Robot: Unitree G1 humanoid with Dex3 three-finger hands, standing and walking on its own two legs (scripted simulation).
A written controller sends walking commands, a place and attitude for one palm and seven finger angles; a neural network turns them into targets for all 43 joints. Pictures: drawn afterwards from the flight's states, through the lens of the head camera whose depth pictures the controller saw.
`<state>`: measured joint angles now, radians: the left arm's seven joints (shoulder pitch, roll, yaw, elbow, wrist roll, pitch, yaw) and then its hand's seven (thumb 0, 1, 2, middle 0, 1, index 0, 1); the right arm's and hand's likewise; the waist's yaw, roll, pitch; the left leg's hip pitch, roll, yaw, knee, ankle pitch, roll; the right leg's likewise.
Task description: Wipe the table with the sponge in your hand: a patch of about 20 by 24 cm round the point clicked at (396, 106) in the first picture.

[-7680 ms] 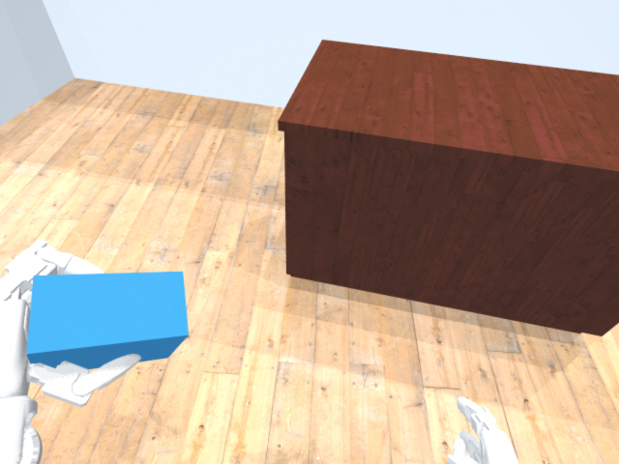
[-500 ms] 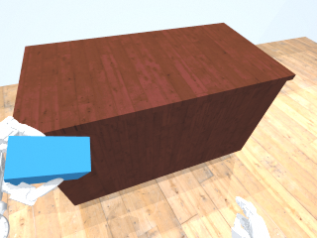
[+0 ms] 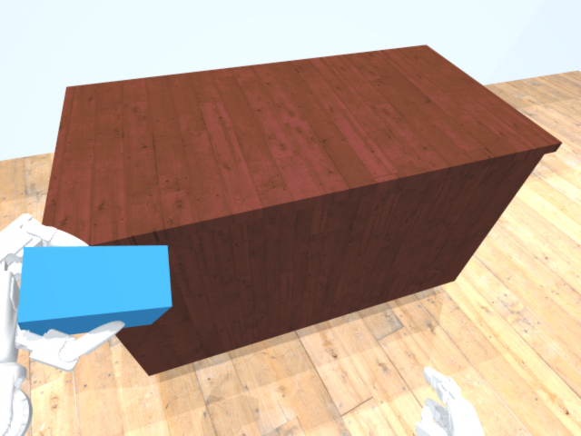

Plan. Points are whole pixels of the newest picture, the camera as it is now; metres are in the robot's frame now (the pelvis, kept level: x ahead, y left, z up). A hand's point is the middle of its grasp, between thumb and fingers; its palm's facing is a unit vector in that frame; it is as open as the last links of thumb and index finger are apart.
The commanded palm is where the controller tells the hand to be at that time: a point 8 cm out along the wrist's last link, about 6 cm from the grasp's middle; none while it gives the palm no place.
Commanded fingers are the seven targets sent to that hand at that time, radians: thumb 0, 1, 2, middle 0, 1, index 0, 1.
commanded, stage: look again from close up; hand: left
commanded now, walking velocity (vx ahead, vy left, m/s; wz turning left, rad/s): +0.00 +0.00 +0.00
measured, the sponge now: (119, 290) +0.23 +0.21 +0.14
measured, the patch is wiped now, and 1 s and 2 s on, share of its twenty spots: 0.00 0.00 0.00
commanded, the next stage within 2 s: shuffle to correct the standing spot in 0.22 s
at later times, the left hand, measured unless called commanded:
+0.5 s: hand (82, 294) +0.22 +0.24 +0.15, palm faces +0.42 -0.83 -0.36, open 10.6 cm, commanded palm +0.17 +0.27 +0.17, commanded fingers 0.00 0.10 1.30 -1.20 -1.60 -1.20 -1.60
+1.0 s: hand (134, 193) +0.36 +0.23 +0.16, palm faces +0.39 -0.84 -0.38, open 10.6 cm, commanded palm +0.28 +0.26 +0.17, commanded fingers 0.00 0.10 1.30 -1.20 -1.60 -1.20 -1.60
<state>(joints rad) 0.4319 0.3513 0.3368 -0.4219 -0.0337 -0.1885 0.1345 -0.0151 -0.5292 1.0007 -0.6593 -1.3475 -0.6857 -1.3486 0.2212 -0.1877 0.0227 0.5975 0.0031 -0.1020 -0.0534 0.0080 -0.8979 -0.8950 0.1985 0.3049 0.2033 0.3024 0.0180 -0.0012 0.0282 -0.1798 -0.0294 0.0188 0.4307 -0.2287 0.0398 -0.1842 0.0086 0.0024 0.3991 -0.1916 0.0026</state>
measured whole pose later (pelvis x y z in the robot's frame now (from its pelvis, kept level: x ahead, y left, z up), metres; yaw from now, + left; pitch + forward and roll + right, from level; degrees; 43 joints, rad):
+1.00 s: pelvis +0.11 -0.01 -0.02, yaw -3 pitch -3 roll +2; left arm 0.36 0.41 0.42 -0.47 -0.05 -0.22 0.14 -0.02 -0.53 1.00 -0.66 -1.35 -0.69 -1.35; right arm 0.16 -0.15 -0.01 0.61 0.01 -0.10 -0.04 0.01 -0.90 -0.90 0.19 0.30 0.20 0.30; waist 0.00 -0.07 0.11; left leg -0.33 0.03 0.11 0.66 -0.27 0.03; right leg -0.46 0.01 0.03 1.29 -0.47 -0.02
